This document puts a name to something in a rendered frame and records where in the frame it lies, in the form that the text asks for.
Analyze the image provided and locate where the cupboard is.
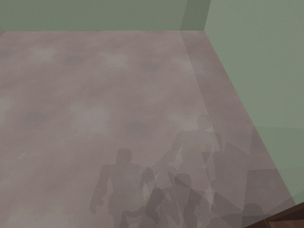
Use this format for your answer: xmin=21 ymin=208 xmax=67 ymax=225
xmin=244 ymin=202 xmax=304 ymax=228

